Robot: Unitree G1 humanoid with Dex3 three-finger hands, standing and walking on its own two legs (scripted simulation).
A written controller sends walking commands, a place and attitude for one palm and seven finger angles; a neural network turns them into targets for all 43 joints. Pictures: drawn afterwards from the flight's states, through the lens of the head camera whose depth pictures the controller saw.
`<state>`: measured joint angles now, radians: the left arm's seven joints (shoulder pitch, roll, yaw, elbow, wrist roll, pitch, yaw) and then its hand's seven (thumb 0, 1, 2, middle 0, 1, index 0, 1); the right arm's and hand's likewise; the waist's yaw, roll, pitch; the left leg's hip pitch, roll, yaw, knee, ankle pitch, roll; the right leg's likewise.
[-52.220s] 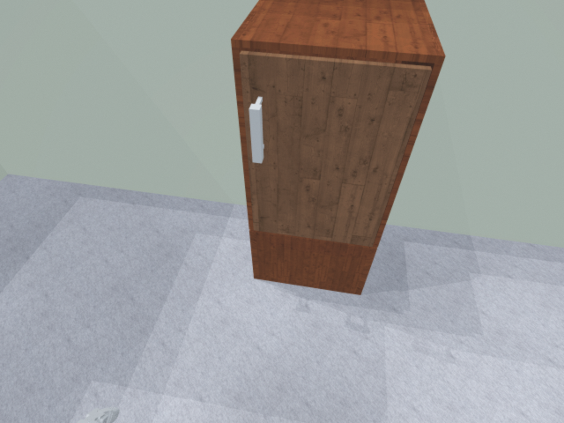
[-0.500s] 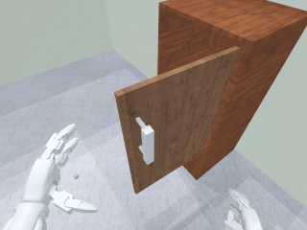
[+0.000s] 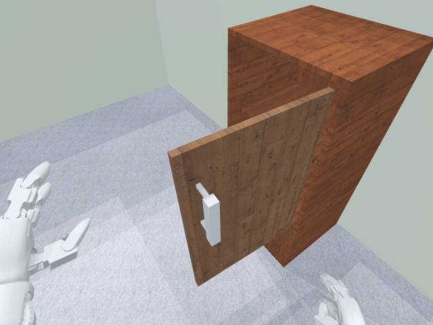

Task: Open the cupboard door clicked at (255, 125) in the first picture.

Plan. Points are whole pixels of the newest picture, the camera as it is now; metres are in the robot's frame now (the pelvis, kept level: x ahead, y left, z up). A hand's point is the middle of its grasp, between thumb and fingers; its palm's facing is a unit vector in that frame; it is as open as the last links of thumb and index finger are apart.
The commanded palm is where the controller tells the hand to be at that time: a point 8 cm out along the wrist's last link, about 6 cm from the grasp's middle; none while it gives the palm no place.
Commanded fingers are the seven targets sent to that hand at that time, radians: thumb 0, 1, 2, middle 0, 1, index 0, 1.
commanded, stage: draw the hand back to the body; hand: left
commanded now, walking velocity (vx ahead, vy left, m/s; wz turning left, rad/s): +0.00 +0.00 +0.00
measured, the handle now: (207, 214) +0.34 +0.07 +0.00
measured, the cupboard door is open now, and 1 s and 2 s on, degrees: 86 86 86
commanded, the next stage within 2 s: step back with the hand held close in 0.50 s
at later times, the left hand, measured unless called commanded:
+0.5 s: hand (60, 237) +0.18 +0.24 +0.16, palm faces +0.45 -0.79 -0.41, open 7.5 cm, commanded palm +0.14 +0.28 +0.17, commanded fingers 0.00 0.90 0.90 -0.20 -0.30 -0.20 -0.30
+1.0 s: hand (48, 248) +0.17 +0.25 +0.15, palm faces +0.35 -0.79 -0.51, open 7.4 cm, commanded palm +0.11 +0.29 +0.18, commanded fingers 0.00 0.90 0.90 -0.20 -0.30 -0.20 -0.30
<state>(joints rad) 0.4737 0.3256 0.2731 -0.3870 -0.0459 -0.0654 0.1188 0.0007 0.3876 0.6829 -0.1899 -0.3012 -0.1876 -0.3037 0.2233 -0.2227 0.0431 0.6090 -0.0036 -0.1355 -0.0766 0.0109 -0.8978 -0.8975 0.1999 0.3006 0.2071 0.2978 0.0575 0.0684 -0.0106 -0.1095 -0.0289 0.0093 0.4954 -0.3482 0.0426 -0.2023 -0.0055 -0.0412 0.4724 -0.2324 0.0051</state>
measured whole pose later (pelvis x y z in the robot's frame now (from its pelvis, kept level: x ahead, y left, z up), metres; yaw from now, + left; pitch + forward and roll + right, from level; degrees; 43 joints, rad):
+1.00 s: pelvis -0.04 +0.00 +0.00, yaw -2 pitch +0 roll +0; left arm 0.56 0.41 0.41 -0.46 -0.03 -0.16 0.13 0.01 0.89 0.90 -0.21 -0.30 -0.21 -0.30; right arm 0.18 -0.24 -0.02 0.57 0.00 -0.02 -0.08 0.01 -0.90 -0.90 0.20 0.30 0.21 0.30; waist -0.01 0.01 0.03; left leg -0.21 -0.03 0.05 0.49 -0.27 0.04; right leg -0.31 0.00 -0.01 0.45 -0.14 0.00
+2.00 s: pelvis -0.23 -0.03 +0.00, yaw -4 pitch +3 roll -1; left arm 0.63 0.52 0.50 -0.58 -0.05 -0.24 0.12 0.01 0.88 0.90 -0.22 -0.30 -0.22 -0.31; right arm 0.16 -0.21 0.00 0.59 0.00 -0.08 -0.08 0.01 -0.90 -0.90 0.20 0.30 0.21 0.30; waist -0.03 -0.05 -0.03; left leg -0.38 -0.01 0.04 0.51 -0.18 0.04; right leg -0.21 0.07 0.03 0.49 -0.32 -0.02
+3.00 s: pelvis -0.40 -0.07 -0.01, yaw -3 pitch -1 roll +2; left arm 0.51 0.35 0.40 -0.37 -0.01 -0.21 0.14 0.01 0.89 0.90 -0.21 -0.30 -0.21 -0.30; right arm 0.20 -0.20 0.00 0.69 -0.01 -0.09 -0.05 0.01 -0.90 -0.90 0.20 0.30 0.21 0.30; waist -0.01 0.02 0.03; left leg -0.41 0.02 0.04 1.01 -0.39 -0.01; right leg -0.32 0.01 -0.11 0.56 -0.23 -0.09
